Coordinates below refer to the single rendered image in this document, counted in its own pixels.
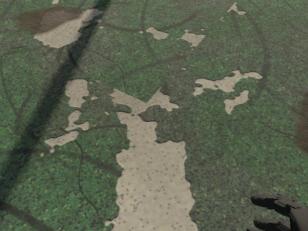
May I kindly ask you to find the right robot hand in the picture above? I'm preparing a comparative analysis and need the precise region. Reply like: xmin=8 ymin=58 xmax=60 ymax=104
xmin=246 ymin=192 xmax=308 ymax=231

